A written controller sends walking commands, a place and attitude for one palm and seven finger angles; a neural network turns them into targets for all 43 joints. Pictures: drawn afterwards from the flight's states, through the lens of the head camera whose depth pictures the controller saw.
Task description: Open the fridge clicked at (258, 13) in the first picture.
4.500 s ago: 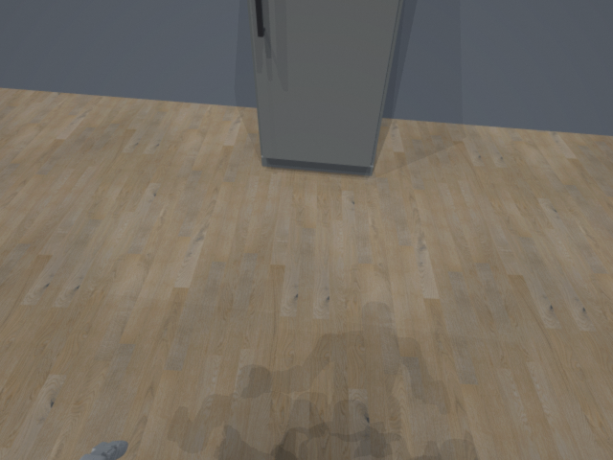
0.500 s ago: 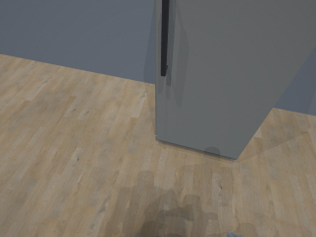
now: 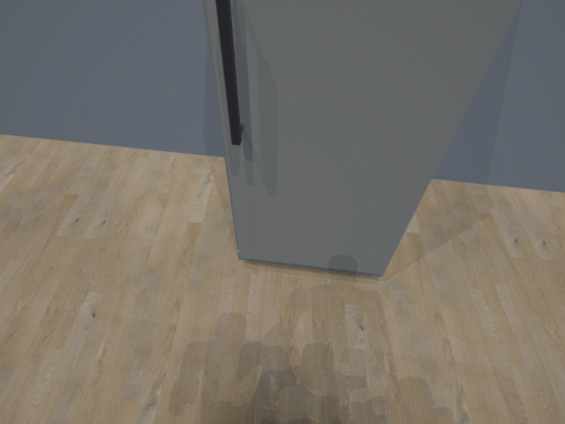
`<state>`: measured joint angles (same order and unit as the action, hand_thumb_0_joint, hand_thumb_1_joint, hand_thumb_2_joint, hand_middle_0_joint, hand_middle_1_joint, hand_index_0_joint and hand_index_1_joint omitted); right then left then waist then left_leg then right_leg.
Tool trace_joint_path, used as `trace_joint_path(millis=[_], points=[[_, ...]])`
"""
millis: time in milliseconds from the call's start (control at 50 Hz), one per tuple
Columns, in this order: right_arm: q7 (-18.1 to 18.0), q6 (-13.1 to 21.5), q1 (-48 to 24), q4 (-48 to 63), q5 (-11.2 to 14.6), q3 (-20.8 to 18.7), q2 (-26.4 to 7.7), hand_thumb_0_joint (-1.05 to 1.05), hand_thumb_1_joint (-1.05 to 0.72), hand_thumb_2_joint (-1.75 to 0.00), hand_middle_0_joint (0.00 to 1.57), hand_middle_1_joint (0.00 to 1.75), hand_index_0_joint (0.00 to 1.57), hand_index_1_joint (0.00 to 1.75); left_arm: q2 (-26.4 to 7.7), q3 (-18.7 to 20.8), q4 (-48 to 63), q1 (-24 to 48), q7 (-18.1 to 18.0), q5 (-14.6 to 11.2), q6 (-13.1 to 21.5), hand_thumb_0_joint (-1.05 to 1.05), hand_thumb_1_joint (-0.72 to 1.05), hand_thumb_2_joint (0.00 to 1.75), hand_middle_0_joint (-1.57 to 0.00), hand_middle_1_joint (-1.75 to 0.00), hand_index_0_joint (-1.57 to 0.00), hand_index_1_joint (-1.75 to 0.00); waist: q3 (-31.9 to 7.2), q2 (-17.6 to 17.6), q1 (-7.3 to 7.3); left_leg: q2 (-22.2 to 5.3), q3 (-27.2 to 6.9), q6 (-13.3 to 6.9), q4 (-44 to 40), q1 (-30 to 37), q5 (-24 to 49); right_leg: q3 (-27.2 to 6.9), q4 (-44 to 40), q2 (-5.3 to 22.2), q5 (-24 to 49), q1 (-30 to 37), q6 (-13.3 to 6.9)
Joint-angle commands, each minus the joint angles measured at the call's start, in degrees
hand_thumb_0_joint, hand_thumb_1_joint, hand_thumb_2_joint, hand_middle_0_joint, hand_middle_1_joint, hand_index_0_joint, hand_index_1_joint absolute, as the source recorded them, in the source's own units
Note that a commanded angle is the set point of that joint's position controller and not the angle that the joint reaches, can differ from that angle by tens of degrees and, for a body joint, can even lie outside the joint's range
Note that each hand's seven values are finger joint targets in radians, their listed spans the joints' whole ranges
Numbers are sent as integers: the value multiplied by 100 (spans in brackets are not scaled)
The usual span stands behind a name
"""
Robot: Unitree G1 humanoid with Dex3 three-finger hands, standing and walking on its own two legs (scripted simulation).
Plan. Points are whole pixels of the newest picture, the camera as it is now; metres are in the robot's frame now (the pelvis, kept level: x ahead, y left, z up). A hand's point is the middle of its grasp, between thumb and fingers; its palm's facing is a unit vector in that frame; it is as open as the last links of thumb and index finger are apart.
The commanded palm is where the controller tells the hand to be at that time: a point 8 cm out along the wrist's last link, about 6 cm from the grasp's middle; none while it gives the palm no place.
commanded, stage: take the last steps up to it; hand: left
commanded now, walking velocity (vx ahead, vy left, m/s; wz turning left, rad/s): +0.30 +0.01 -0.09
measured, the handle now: (232, 67) +0.74 +0.16 +0.12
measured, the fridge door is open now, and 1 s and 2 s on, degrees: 0 0 0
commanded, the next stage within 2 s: come to a stop and stand still in 0.68 s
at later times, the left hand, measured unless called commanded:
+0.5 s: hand (203, 400) +0.18 +0.14 -0.16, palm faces +0.04 -0.97 -0.23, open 7.2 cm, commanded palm none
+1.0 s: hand (202, 348) +0.27 +0.17 -0.18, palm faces +0.03 -0.98 -0.18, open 7.4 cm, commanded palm none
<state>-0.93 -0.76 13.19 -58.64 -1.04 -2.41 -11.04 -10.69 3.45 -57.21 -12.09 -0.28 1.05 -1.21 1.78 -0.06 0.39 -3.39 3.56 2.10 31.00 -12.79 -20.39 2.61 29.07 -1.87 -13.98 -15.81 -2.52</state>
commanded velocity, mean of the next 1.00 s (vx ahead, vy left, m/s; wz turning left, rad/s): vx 0.11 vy -0.01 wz -0.01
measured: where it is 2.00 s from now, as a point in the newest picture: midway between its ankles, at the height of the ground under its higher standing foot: outside the picture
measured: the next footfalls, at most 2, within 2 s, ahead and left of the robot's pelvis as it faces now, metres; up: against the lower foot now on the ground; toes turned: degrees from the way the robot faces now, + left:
right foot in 0.36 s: +0.15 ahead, -0.14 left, +0.00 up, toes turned -10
left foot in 0.78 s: +0.35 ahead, +0.10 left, +0.00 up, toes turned +7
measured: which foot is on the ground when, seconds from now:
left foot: down 0.00-0.36, up 0.38-0.76, down 0.78-1.00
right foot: down 0.00-0.02, up 0.04-0.34, down 0.36-0.80, up 0.82-1.00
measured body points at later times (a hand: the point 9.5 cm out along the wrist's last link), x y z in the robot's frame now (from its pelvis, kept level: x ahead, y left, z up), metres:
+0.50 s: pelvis +0.12 -0.04 +0.00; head +0.15 -0.06 +0.45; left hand +0.18 +0.19 -0.14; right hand +0.06 -0.26 -0.16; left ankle +0.06 +0.10 -0.66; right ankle +0.11 -0.13 -0.73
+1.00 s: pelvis +0.26 -0.01 +0.00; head +0.30 +0.00 +0.45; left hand +0.27 +0.22 -0.16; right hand +0.35 -0.23 -0.14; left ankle +0.31 +0.09 -0.73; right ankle +0.24 -0.14 -0.69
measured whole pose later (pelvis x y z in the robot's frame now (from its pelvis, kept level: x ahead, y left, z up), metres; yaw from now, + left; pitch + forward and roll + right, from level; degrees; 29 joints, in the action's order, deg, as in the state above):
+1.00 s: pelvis +0.26 -0.01 +0.00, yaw -3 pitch -1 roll +0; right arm -2.1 0.9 5.8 -58.3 -0.4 -1.6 -7.8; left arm -9.1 2.0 -61.6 -14.4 -1.9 0.6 -1.3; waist 5.6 1.8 1.6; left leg -2.1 9.5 -2.6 27.6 -15.6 -10.7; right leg 2.6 51.5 4.0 -27.4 -20.8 2.0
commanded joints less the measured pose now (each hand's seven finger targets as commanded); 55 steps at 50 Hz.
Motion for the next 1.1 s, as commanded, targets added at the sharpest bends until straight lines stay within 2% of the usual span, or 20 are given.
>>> trace_joint_path(millis=[0, 20, 80, 120, 240, 300, 320, 340, 360, 420, 500, 660, 720, 740, 760, 780, 800, 880, 1000, 1080], points=[[-73, 191, 1153, 86, -103, -189, -1200, 0, -90, -90, 20, 30, 20, 30, -352, 69, 521, 268, 58, -12, 121, 0, 90, 90, -20, -30, -20, -30, 232, -1888, -430, -2096, -2754, -1077, -2395, 991, -1459, 60, 1721, 4, -1811, -2048, 158], [-73, 176, 1005, 156, -113, -152, -1160, 0, -90, -90, 20, 30, 20, 30, -499, 117, 592, 530, 94, 20, 147, 0, 90, 90, -20, -30, -20, -30, 618, -1314, -408, -2177, -2774, -1304, -2596, 415, -1717, -309, 2333, 291, -1511, -2054, 120], [-96, 314, 619, 141, -57, -12, -607, 0, -90, -90, 20, 30, 20, 30, -437, 145, 324, 242, 197, 77, 149, 0, 90, 90, -20, -30, -20, -30, 692, -965, -89, -1374, -1465, -971, -2430, 286, -517, -280, 2986, 467, -651, -1939, 167], [-101, 378, 839, 63, -56, -26, -621, 0, -90, -90, 20, 30, 20, 30, -297, 87, 278, 226, 211, 55, 178, 0, 90, 90, -20, -30, -20, -30, 566, -736, -106, -1180, -971, -980, -2252, 674, 509, -100, 2731, 499, -457, -1891, 233], [-71, 388, 1306, -259, -83, -109, -687, 0, -90, -90, 20, 30, 20, 30, -79, -14, 371, 580, 201, 17, 263, 0, 90, 90, -20, -30, -20, -30, 340, -950, -294, -1238, -490, -1035, -1676, 944, 1826, 417, 910, 471, -696, -1014, 276], [-48, 359, 1203, -321, -34, -101, -588, 0, -90, -90, 20, 30, 20, 30, -239, 70, 43, -230, 178, 35, 339, 0, 90, 90, -20, -30, -20, -30, 94, -533, 114, -877, -154, -717, -691, 161, 1537, 560, -180, 241, 141, 687, 163], [-9, 394, 1139, -297, 29, -80, -425, 0, -90, -90, 20, 30, 20, 30, -559, 154, -196, -926, 134, 59, 401, 0, 90, 90, -20, -30, -20, -30, -251, 9, 433, -608, 172, -517, 318, -640, 1259, -117, -379, 775, -1, 1895, -50], [43, 444, 1051, -95, 90, -3, -52, 0, -90, -90, 20, 30, 20, 30, -1229, 307, -419, -1742, 54, 80, 461, 0, 90, 90, -20, -30, -20, -30, -673, 1677, 709, 57, 652, -253, 1933, -1939, -487, -2159, -1038, 2293, -220, 2896, -598], [34, 410, 621, 124, 47, -36, -295, 0, -90, -90, 20, 30, 20, 30, -1377, 306, -490, -2044, 12, -24, 439, 0, 90, 90, -20, -30, -20, -30, -584, 1440, 789, 42, 130, -274, 3061, -2366, -1437, -2979, -1593, 2785, -115, 2629, -942], [61, 367, 342, 27, 4, -94, -205, 0, -90, -90, 20, 30, 20, 30, -737, 164, -300, -1006, -70, -4, 458, 0, 90, 90, -20, -30, -20, -30, 247, 614, 337, -478, -323, -277, 3578, -2427, -355, -1937, -1661, 2398, 19, 1272, -869], [125, 227, 549, -103, -20, -66, 138, 0, -90, -90, 20, 30, 20, 30, -400, 28, -296, -783, -91, 58, 546, 0, 90, 90, -20, -30, -20, -30, 252, 453, -42, -411, 28, -60, 2594, -1708, 182, -511, -1608, 1888, 1805, 600, -625], [234, 293, -339, 252, 23, -24, -32, 0, -90, -90, 20, 30, 20, 30, -664, 11, -539, -1031, -105, 47, 539, 0, 90, 90, -20, -30, -20, -30, 391, 811, 78, -153, 306, -156, 790, -1247, 798, -227, -1334, 1776, 2427, 963, -485], [162, 351, 322, 56, -12, -52, -235, 0, -90, -90, 20, 30, 20, 30, -642, 8, -555, -941, -116, 12, 475, 0, 90, 90, -20, -30, -20, -30, 168, 485, -298, 77, 446, -252, -113, 157, 1371, 48, -311, 1494, 2533, 589, -272], [112, 397, 925, -121, -52, -117, -541, 0, -90, -90, 20, 30, 20, 30, -519, -24, -534, -1018, -108, -8, 457, 0, 90, 90, -20, -30, -20, -30, -273, -120, -506, -177, 155, -358, -349, 1117, 2118, 232, 737, 1163, 2055, 271, -92], [42, 434, 1421, -174, -111, -234, -1095, 0, -90, -90, 20, 30, 20, 30, -228, -54, -481, -1307, -95, -72, 437, 0, 90, 90, -20, -30, -20, -30, -923, -1436, -554, -1485, -1363, -865, -522, 2135, 3477, 680, 2175, 459, -160, -693, 192], [-14, 345, 1465, -188, -8, -212, -1247, 0, -90, -90, 20, 30, 20, 30, -173, -125, -392, -1249, -121, -71, 412, 0, 90, 90, -20, -30, -20, -30, -1026, -1832, -488, -2115, -1973, -1294, -985, 1897, 4485, 299, 3314, 252, -2311, -873, 250], [-59, 299, 895, -53, -5, -121, -994, 0, -90, -90, 20, 30, 20, 30, -153, -114, -428, -1204, -181, -66, 352, 0, 90, 90, -20, -30, -20, -30, -623, -1058, -282, -2127, -1652, -1390, -1122, 1137, 4494, -121, 3427, 541, -2196, -746, 225], [-159, 268, -367, 120, 36, 60, -495, 0, -90, -90, 20, 30, 20, 30, -75, -153, -599, -1142, -185, -54, 100, 0, 90, 90, -20, -30, -20, -30, -8, -718, 131, -1496, -596, -1086, -1279, -7, 4692, -201, 2309, 817, -1378, -224, 470], [-201, 52, -220, 208, -9, -237, -828, 0, -90, -90, 20, 30, 20, 30, -218, 29, -140, -840, -184, 27, -165, 0, 90, 90, -20, -30, -20, -30, -523, -485, -18, -1762, -643, -1343, -1052, 399, 4491, -171, 2624, 544, -1324, -689, 450], [-159, 6, -476, 327, -63, -304, -837, 0, -90, -90, 20, 30, 20, 30, -223, 63, 153, -585, -153, 29, -142, 0, 90, 90, -20, -30, -20, -30, -423, -1136, 7, -1612, -485, -1186, -895, 269, 4027, -73, 1874, 505, -1189, -534, 378]])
